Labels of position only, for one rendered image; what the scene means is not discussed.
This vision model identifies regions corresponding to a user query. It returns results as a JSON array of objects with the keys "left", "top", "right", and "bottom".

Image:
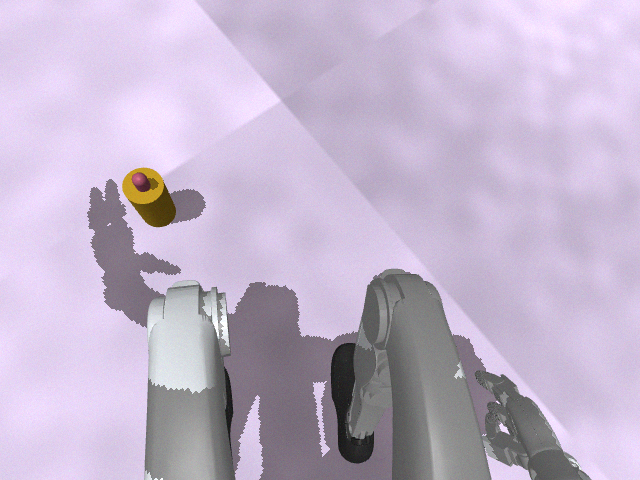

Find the right robot arm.
[{"left": 528, "top": 450, "right": 591, "bottom": 480}]

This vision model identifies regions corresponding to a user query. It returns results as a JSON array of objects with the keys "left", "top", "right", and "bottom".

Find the bottle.
[{"left": 122, "top": 168, "right": 176, "bottom": 227}]

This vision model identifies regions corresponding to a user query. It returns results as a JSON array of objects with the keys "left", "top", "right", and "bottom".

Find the right robot hand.
[{"left": 475, "top": 370, "right": 563, "bottom": 470}]

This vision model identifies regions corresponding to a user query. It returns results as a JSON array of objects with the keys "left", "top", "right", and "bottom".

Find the right robot foot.
[{"left": 331, "top": 343, "right": 374, "bottom": 463}]

